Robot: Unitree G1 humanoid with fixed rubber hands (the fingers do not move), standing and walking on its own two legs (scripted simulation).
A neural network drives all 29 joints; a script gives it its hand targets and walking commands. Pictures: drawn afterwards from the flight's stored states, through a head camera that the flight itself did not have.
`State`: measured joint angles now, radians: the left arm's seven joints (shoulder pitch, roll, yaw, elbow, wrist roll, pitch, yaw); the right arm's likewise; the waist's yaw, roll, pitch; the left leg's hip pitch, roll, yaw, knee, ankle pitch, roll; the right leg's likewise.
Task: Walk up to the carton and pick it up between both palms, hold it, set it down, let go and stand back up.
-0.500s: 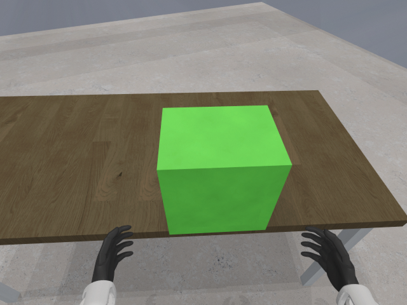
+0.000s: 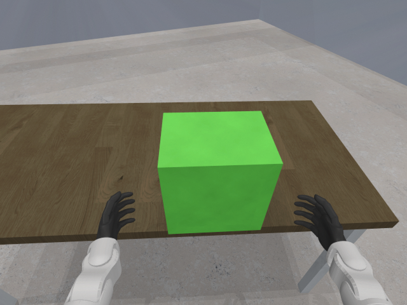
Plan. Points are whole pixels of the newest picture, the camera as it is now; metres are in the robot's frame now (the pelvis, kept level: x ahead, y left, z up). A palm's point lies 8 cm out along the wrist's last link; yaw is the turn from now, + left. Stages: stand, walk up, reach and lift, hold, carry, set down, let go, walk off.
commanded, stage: reach and lift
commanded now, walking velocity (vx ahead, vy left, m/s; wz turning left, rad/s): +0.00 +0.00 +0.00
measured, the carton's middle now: (213, 173) +0.44 -0.01 +0.02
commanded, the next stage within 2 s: none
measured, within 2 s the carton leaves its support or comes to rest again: neither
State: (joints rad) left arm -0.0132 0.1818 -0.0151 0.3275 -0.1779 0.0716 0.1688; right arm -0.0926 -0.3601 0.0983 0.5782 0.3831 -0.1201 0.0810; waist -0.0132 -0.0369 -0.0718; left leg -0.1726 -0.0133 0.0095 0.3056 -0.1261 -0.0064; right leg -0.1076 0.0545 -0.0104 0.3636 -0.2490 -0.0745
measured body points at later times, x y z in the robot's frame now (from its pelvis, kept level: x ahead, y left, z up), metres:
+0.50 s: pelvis -0.03 +0.01 +0.00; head -0.03 +0.01 +0.45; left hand +0.33 +0.21 +0.07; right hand +0.34 -0.24 +0.07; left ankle +0.02 +0.13 -0.75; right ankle -0.03 -0.07 -0.75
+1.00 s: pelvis -0.01 +0.01 +0.00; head +0.02 +0.00 +0.45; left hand +0.39 +0.20 +0.12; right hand +0.42 -0.25 +0.15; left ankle +0.02 +0.13 -0.75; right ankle -0.03 -0.07 -0.75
